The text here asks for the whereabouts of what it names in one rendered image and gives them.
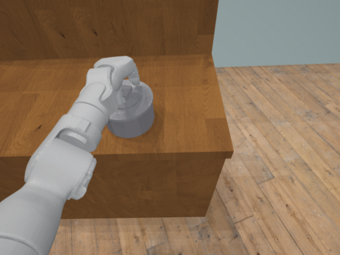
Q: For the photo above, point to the table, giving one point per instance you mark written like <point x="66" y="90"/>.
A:
<point x="46" y="49"/>

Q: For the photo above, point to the pot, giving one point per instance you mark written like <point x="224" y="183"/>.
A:
<point x="133" y="128"/>

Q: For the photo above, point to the knob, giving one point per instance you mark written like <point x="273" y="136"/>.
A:
<point x="126" y="91"/>

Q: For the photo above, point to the robot left hand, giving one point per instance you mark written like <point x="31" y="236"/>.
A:
<point x="128" y="69"/>

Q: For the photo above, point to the lid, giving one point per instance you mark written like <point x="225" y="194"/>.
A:
<point x="138" y="103"/>

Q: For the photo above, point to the robot left forearm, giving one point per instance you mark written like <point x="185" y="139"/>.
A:
<point x="83" y="124"/>

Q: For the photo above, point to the robot left upper arm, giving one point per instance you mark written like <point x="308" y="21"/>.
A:
<point x="30" y="217"/>

